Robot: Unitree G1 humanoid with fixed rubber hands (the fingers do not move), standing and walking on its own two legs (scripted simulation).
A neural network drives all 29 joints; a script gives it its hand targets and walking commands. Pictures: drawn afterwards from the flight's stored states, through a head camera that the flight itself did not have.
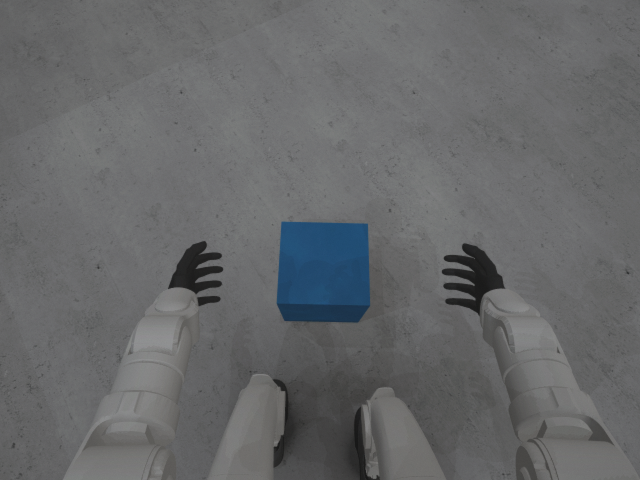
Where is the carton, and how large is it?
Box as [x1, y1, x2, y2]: [277, 222, 369, 322]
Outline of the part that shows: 281,222 277,304 284,320 357,322 369,306 367,224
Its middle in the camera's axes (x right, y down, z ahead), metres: +0.01 +0.10 +1.01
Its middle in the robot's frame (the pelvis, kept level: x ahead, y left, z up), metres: +0.50 +0.00 -0.57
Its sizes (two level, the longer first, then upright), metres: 0.210 0.200 0.250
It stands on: the floor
